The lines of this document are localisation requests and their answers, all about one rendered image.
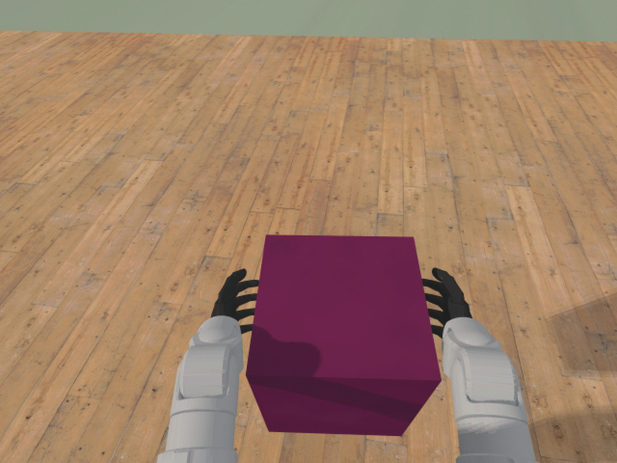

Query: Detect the right robot forearm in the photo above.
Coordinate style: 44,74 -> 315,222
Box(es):
442,317 -> 539,463

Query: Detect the left robot forearm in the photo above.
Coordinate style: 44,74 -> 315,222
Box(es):
157,315 -> 244,463

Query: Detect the robot right hand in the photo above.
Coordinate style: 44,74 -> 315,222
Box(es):
422,267 -> 472,339

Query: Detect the carton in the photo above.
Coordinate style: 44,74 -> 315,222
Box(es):
246,234 -> 442,436

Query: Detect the robot left hand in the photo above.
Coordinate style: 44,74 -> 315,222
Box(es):
210,268 -> 259,335

